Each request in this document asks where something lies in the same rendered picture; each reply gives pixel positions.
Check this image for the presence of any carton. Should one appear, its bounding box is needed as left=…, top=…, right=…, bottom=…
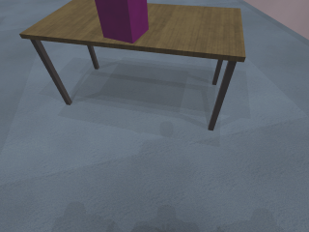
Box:
left=95, top=0, right=149, bottom=44

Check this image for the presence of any table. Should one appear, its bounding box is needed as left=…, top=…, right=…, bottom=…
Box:
left=19, top=0, right=246, bottom=131

